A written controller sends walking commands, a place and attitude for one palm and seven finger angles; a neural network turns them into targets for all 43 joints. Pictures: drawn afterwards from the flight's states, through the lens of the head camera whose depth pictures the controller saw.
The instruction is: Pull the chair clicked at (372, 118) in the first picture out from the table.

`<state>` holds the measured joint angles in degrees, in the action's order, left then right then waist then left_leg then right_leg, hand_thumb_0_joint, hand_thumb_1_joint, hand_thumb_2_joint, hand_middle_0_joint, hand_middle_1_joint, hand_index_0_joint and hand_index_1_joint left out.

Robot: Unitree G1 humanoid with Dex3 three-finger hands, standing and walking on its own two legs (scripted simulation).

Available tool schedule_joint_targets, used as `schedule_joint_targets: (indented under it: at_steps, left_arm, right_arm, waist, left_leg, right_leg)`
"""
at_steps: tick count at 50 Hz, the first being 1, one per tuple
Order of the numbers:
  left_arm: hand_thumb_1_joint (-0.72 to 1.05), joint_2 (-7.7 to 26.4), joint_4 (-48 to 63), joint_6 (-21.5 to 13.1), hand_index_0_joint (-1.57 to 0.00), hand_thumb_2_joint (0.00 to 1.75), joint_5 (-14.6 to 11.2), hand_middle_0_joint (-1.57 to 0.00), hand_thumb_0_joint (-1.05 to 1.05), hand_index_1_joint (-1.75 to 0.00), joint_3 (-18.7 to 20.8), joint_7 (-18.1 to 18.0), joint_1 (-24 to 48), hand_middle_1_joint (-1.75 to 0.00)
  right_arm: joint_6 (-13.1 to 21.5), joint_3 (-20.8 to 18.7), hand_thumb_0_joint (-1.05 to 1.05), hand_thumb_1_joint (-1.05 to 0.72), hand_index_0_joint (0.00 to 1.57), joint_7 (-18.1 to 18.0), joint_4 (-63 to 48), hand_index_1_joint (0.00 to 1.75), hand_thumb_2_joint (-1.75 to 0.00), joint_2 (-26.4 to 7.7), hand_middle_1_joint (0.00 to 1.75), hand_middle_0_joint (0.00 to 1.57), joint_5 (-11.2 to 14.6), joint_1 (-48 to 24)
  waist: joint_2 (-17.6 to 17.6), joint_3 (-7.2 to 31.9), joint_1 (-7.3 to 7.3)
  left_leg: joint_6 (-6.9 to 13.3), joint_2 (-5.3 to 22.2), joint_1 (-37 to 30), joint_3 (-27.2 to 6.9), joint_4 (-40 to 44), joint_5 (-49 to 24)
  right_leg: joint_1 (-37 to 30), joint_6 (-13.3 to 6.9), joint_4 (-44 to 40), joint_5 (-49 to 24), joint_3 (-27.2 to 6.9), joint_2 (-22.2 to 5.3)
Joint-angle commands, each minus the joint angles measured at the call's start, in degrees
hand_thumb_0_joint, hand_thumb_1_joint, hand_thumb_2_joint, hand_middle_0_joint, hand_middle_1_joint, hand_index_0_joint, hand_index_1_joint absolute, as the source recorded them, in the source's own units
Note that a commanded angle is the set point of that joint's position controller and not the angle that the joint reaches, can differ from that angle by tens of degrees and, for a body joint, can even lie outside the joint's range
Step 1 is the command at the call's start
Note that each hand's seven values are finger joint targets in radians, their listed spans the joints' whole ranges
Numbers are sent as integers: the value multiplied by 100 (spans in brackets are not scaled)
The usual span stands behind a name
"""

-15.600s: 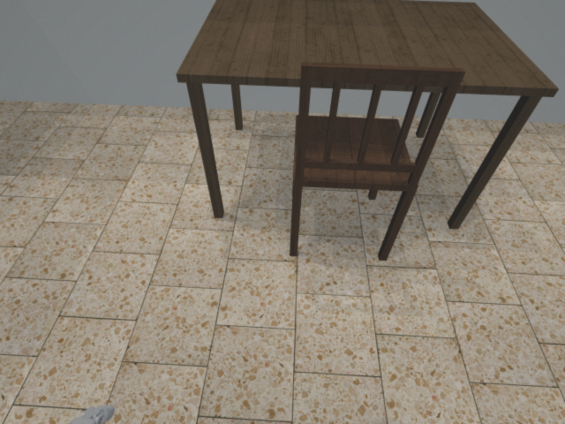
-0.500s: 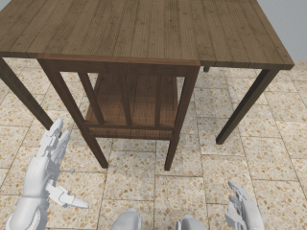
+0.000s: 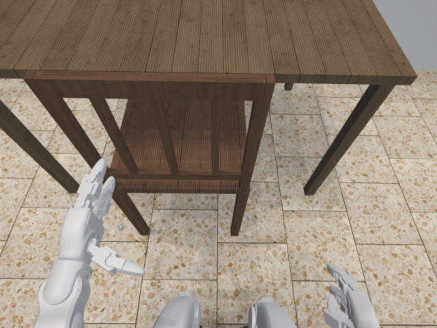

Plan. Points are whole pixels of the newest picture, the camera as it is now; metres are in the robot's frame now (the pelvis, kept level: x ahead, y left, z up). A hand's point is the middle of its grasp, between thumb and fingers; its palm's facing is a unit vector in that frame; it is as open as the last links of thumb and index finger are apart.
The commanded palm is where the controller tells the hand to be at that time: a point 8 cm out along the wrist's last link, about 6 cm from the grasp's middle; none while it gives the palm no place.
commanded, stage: aim the fingers beside a spindle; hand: left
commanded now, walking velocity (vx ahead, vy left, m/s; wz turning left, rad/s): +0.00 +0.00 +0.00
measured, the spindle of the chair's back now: (166, 140) +0.49 +0.14 -0.01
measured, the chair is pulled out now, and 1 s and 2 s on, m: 0.00 0.00 0.00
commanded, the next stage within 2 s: none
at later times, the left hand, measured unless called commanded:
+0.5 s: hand (144, 212) +0.31 +0.15 +0.02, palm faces +0.00 -1.00 -0.03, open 17.0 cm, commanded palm +0.29 +0.20 +0.01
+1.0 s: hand (170, 204) +0.34 +0.11 -0.01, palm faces -0.02 -1.00 -0.01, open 17.0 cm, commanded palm +0.31 +0.18 +0.00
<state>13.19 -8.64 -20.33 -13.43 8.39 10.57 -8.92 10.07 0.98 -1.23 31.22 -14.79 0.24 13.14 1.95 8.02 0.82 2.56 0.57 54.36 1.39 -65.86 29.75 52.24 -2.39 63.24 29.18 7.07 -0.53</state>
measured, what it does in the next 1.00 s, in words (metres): stands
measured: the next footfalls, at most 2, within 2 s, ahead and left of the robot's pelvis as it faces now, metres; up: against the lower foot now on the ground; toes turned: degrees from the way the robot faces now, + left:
none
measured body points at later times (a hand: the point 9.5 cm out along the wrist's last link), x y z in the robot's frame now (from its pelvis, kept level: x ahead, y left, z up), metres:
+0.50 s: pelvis -0.01 -0.01 -0.01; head +0.09 -0.01 +0.42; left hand +0.30 +0.20 +0.02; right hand +0.16 -0.25 -0.11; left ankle +0.02 +0.09 -0.65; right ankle +0.01 -0.10 -0.65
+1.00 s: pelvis -0.01 +0.00 -0.03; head +0.10 +0.00 +0.41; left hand +0.33 +0.17 +0.00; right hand +0.14 -0.25 -0.14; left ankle +0.02 +0.09 -0.65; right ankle +0.01 -0.10 -0.65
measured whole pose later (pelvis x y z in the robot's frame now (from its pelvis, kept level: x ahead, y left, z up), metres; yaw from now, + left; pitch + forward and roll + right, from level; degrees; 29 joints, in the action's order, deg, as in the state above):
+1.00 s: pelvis -0.01 +0.00 -0.03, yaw -1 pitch +22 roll -2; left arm 8.0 -22.1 -24.4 -7.2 2.1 1.0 8.7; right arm 4.1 0.5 0.5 32.7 -13.9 -0.9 11.3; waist 1.9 8.9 2.0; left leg 2.5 0.9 63.8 2.2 -72.9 31.3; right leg 62.4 -2.9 71.2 30.9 6.4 -0.7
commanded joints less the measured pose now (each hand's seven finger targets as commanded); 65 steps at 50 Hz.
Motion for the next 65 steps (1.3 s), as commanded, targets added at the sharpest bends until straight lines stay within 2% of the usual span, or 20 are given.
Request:
schedule_joint_targets:
  at_steps: [1,4,8,16,20,22,26,29,31,32,35,40,42,44,46,50,56,60,63,65]
  left_arm:
    - [-50,629,1558,-681,-6,30,17,-6,0,-8,161,-104,781,-8]
    - [-50,516,1366,-793,-6,30,79,-6,0,-8,84,-226,971,-8]
    - [-50,521,798,-663,-6,30,168,-6,0,-8,161,-268,1087,-8]
    - [-50,611,971,-601,-6,30,110,-6,0,-8,218,-252,1594,-8]
    - [-50,533,634,-642,-6,30,147,-6,0,-8,160,-315,1598,-8]
    - [-50,281,365,-628,-6,30,216,-6,0,-8,-108,-314,1726,-8]
    - [-50,175,206,-608,-6,30,284,-6,0,-8,-262,-374,1995,-8]
    - [-50,498,334,-715,-6,30,329,-6,0,-8,80,-524,2221,-8]
    - [-50,528,445,-799,-6,30,378,-6,0,-8,59,-647,2508,-8]
    - [-50,501,558,-866,-6,30,406,-6,0,-8,40,-704,2597,-8]
    - [-50,414,410,-913,-6,30,452,-6,0,-8,-5,-837,2476,-8]
    - [-50,-47,-412,-737,-6,30,554,-6,0,-8,-490,-796,2716,-8]
    - [-50,-158,-464,-703,-6,30,579,-6,0,-8,-618,-791,2776,-8]
    - [-50,-135,-231,-769,-6,30,576,-6,0,-8,-591,-863,3011,-8]
    - [-50,143,12,-850,-6,30,582,-6,0,-8,-307,-980,2922,-8]
    - [-50,607,154,-1007,-6,30,619,-6,0,-8,219,-1232,2869,-8]
    - [-50,-49,-551,-844,-6,30,642,-6,0,-8,-433,-991,2665,-8]
    - [-50,-398,-394,-800,-6,30,527,-6,0,-8,-894,-735,2909,-8]
    - [-50,-177,57,-938,-6,30,551,-6,0,-8,-754,-845,3146,-8]
    - [-50,169,223,-1032,-6,30,623,-6,0,-8,-439,-1062,3186,-8]
  right_arm:
    - [323,-334,0,-90,20,-82,-758,30,-90,-770,30,20,-12,-97]
    - [316,-335,0,-90,20,-74,-670,30,-90,-748,30,20,-32,-114]
    - [200,-321,0,-90,20,-53,-650,30,-90,-751,30,20,-8,-170]
    - [91,-316,0,-90,20,-50,-704,30,-90,-718,30,20,-4,-152]
    - [65,-308,0,-90,20,-26,-629,30,-90,-724,30,20,-17,-128]
    - [40,-302,0,-90,20,-9,-608,30,-90,-720,30,20,-2,-168]
    - [-16,-316,0,-90,20,14,-620,30,-90,-744,30,20,-6,-170]
    - [-53,-343,0,-90,20,3,-620,30,-90,-743,30,20,-31,-142]
    - [-82,-323,0,-90,20,14,-603,30,-90,-726,30,20,-53,-144]
    - [-84,-323,0,-90,20,23,-595,30,-90,-711,30,20,-67,-158]
    - [-113,-338,0,-90,20,60,-558,30,-90,-707,30,20,-81,-115]
    - [-229,-313,0,-90,20,92,-481,30,-90,-732,30,20,-50,-115]
    - [-269,-326,0,-90,20,103,-518,30,-90,-747,30,20,-44,-118]
    - [-289,-350,0,-90,20,100,-539,30,-90,-742,30,20,-66,-109]
    - [-314,-364,0,-90,20,110,-579,30,-90,-740,30,20,-85,-79]
    - [-400,-339,0,-90,20,110,-589,30,-90,-677,30,20,-117,-70]
    - [-483,-296,0,-90,20,142,-529,30,-90,-699,30,20,-59,-99]
    - [-445,-333,0,-90,20,110,-577,30,-90,-727,30,20,-9,-94]
    - [-418,-372,0,-90,20,84,-551,30,-90,-733,30,20,-38,-81]
    - [-428,-356,0,-90,20,83,-550,30,-90,-745,30,20,-73,-91]
  waist:
    - [87,1864,59]
    - [-20,1777,113]
    - [-130,1629,96]
    - [-6,2245,42]
    - [-161,2040,98]
    - [-168,1778,161]
    - [-211,1780,189]
    - [-177,2133,75]
    - [-43,2218,112]
    - [131,2361,70]
    - [30,2439,102]
    - [-207,1908,290]
    - [-184,1956,259]
    - [-135,2314,219]
    - [-26,2650,100]
    - [-205,2723,8]
    - [-340,2031,236]
    - [-221,2035,328]
    - [15,2417,255]
    - [162,2458,166]
  left_leg:
    - [-172,22,-1364,-526,745,-1948]
    - [-162,12,-1224,-517,647,-1774]
    - [-142,-27,-824,-438,596,-1452]
    - [-111,-47,-940,-386,462,-1733]
    - [-102,-40,-716,-374,391,-1660]
    - [-107,-40,-592,-378,391,-1398]
    - [-86,-51,-502,-365,345,-1223]
    - [-94,-58,-517,-348,291,-1299]
    - [-92,-54,-603,-366,261,-1398]
    - [-103,-63,-686,-371,246,-1489]
    - [-118,-40,-765,-403,219,-1706]
    - [-97,-42,-371,-409,220,-1103]
    - [-99,-47,-369,-411,216,-1074]
    - [-103,-41,-559,-441,186,-1243]
    - [-122,-40,-758,-442,184,-1553]
    - [-109,-64,-583,-386,164,-1710]
    - [-95,-27,-403,-413,250,-1259]
    - [-90,-18,-577,-483,263,-1162]
    - [-127,7,-952,-564,244,-1447]
    - [-155,-7,-1012,-573,240,-1590]
  right_leg:
    - [-863,51,-664,-1611,-438,22]
    - [-694,62,-599,-1490,-443,20]
    - [-706,54,-568,-1342,-492,7]
    - [-1050,65,-535,-1726,-619,1]
    - [-966,67,-520,-1701,-628,8]
    - [-698,69,-509,-1419,-602,2]
    - [-577,66,-508,-1228,-624,-13]
    - [-716,59,-432,-1290,-683,-16]
    - [-659,54,-370,-1378,-673,-5]
    - [-661,41,-307,-1439,-672,-13]
    - [-623,43,-238,-1630,-618,6]
    - [-242,55,-325,-1077,-594,5]
    - [-187,46,-300,-1033,-588,-9]
    - [-222,46,-228,-1155,-585,-15]
    - [-391,35,-154,-1427,-591,-9]
    - [-780,51,-129,-1733,-666,12]
    - [-383,48,-262,-1317,-593,24]
    - [-189,37,-321,-1106,-555,7]
    - [-91,31,-211,-1208,-525,-1]
    - [-90,15,-141,-1268,-516,7]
